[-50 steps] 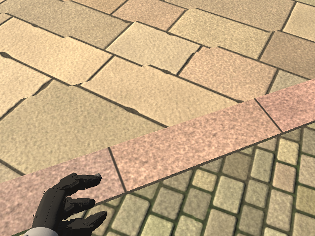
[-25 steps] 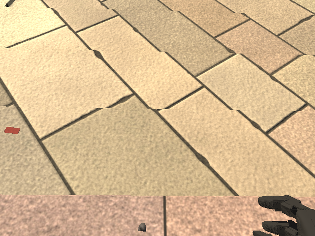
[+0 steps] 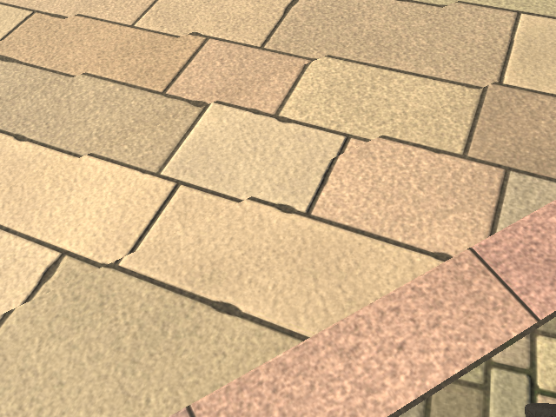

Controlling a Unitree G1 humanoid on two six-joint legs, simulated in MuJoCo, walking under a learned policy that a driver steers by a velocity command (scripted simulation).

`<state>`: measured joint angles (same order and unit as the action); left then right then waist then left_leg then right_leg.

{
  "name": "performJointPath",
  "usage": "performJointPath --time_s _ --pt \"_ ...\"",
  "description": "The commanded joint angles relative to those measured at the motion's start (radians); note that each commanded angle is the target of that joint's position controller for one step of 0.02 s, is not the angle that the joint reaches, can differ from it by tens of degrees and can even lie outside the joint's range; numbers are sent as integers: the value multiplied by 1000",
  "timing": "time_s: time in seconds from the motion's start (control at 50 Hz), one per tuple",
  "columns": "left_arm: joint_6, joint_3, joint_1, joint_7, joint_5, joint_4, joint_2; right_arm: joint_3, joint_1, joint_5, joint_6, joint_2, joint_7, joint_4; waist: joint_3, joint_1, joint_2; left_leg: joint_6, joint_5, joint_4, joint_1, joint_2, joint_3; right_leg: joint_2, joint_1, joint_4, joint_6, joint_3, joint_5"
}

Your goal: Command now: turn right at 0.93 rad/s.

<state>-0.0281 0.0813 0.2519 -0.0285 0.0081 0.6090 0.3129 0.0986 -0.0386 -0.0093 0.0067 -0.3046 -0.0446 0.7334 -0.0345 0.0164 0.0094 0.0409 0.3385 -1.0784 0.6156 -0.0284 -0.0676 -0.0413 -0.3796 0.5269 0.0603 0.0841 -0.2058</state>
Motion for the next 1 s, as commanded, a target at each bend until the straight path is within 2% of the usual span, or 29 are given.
performJointPath --time_s 0.02,0.08,0.14,0.22,0.24,0.26,0.28,0.3,0.32,0.34,0.38,0.48,0.54,0.56,0.58,0.6,0.62,0.64,0.66,0.68,0.72,0.76,0.82,0.9,0.92,0.94,0.96,0.98,1.0 --pt "7 52 -38 -25 9 -101 170 3 47 6 -24 -40 6 -67 184 -16 -115 20 -45 145 60 -21 -58 202 254 -133 134 320 267" --pt "-5 59 -53 -27 10 -122 181 0 51 14 -29 -46 18 -59 171 -8 -149 28 -47 274 -4 -46 -73 184 224 -133 133 380 177" --pt "-12 52 -65 -18 2 -133 169 1 18 15 -33 -66 30 -42 183 6 -179 23 -39 341 -91 -31 -62 187 207 -107 133 396 215" --pt "-10 17 -98 -3 -7 -133 111 -9 -43 8 -43 -65 49 -31 202 -1 -172 -16 -94 499 -267 18 -10 188 182 -42 125 375 322" --pt "-8 -3 -97 1 -10 -122 67 -19 -57 0 -48 -39 57 -28 194 -18 -150 -36 -228 636 -374 37 -11 160 140 -39 92 345 247" --pt "0 -23 -40 4 -30 -93 5 -31 -46 -21 -49 -28 64 -32 194 8 -87 -64 -348 705 -456 100 -103 103 116 -17 39 288 78" --pt "8 -23 60 9 -57 -75 5 -31 10 -31 -47 -79 63 -54 160 107 94 -129 -498 711 -426 204 -241 0 110 69 -17 164 -176" --pt "17 -14 41 11 -62 -85 38 -41 63 -32 -43 -57 61 -57 100 129 189 -224 -363 744 -284 242 -311 0 161 20 -65 103 -177" --pt "23 -2 -33 7 -54 -84 81 -36 72 -15 -40 -59 62 -74 65 83 165 -201 -227 751 -243 188 -303 10 193 -7 -76 78 -109" --pt "24 9 -104 2 -45 -92 108 -22 26 2 -35 -101 60 -72 56 35 132 -173 -174 751 -241 160 -294 -4 191 15 -70 53 -83" --pt "22 15 -126 -5 -37 -108 89 6 -13 27 -30 -191 51 -85 34 21 146 -184 -154 748 -268 167 -365 -18 134 44 -63 10 -99" --pt "52 20 -92 3 -13 -83 29 25 -71 40 -2 -161 28 -123 123 -5 179 -256 -456 661 -461 183 -495 -48 22 86 -71 3 -221" --pt "62 31 -19 13 0 -40 30 32 -17 56 27 -149 22 -157 182 32 137 -198 -477 585 -411 123 -458 -11 179 -95 -65 8 -54" --pt "58 44 -13 13 -10 -33 75 25 -3 63 34 -118 20 -178 178 23 56 -146 -339 500 -279 60 -380 88 286 -138 -23 81 80" --pt "50 62 -34 11 -32 -31 151 20 -37 64 31 -101 24 -195 134 -21 -210 -73 -6 359 -65 -75 -191 267 350 -179 93 273 347" --pt "53 56 -86 8 -52 -57 122 36 -94 42 22 -140 31 -174 129 -36 -267 -20 282 119 28 -70 -117 439 370 -178 204 381 573" --pt "52 42 -104 1 -45 -74 84 55 -119 35 22 -185 39 -152 127 -42 -152 8 266 -46 46 -11 -101 455 352 -163 217 319 622" --pt "50 35 -135 -8 -35 -79 68 57 -124 42 31 -175 39 -138 112 -55 -83 27 208 -109 47 10 -77 396 333 -149 182 225 576" --pt "50 34 -152 -14 -19 -73 69 49 -123 43 41 -149 40 -135 80 -55 -64 43 135 -127 82 33 -59 344 335 -141 149 144 550" --pt "49 35 -141 -19 -13 -66 77 36 -102 45 47 -116 44 -142 64 -37 -79 54 80 -117 111 52 -33 315 347 -145 135 83 562" --pt "37 42 -92 -27 -25 -48 103 17 -50 53 48 -82 56 -175 53 6 -121 70 28 -54 116 69 32 289 361 -159 143 4 571" --pt "26 47 -60 -28 -30 -34 121 7 -6 50 48 -69 66 -208 70 35 -137 73 19 36 96 92 59 309 394 -163 156 -32 538" --pt "20 61 -74 -15 -20 -25 162 4 4 40 51 -70 79 -232 87 37 -150 53 11 172 -7 106 103 340 367 -160 149 -98 512" --pt "37 70 -98 15 12 -5 174 24 -30 44 76 -100 85 -230 94 13 -180 -3 -13 355 -169 73 174 361 327 -90 92 -185 490" --pt "40 70 -110 19 22 0 168 31 -61 46 81 -103 85 -222 104 -12 -176 -27 -44 436 -235 56 188 358 315 -34 64 -212 491" --pt "43 66 -111 22 29 10 148 47 -137 44 81 -119 77 -198 132 -55 -145 -64 -116 543 -371 19 195 327 262 90 20 -262 512" --pt "51 59 -71 28 21 21 121 81 -252 40 75 -198 56 -173 175 -105 -16 -132 -409 632 -610 45 65 253 82 308 -59 -302 361" --pt "61 26 -88 32 -41 -50 28 104 -265 31 65 -343 38 -199 201 -48 328 -294 -938 590 -835 320 -363 104 -311 648 -146 -290 -482" --pt "64 28 -148 25 -36 -58 70 83 -246 -12 30 -301 55 -226 354 -111 247 -457 -804 668 -771 445 -531 56 -370 804 -152 -51 -528"
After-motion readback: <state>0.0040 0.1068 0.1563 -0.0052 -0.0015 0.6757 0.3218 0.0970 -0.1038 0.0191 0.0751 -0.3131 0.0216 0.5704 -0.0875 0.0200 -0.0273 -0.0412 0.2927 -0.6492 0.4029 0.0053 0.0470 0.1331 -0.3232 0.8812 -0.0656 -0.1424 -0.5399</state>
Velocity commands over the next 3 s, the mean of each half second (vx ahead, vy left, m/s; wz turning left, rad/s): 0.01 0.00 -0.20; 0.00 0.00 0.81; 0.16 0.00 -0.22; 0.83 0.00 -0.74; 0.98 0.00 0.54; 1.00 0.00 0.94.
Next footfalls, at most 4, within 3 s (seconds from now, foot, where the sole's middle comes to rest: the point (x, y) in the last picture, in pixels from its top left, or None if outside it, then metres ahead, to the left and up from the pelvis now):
0.26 left None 0.11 0.14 -0.78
0.96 left None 0.04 0.20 -0.78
1.66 right None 0.24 -0.04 -0.78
2.14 left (306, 307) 0.72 0.02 -0.82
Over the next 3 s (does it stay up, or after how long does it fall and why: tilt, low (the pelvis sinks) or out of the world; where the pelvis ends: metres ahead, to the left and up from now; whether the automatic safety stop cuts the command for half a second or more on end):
stays up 1.38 0.09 -0.09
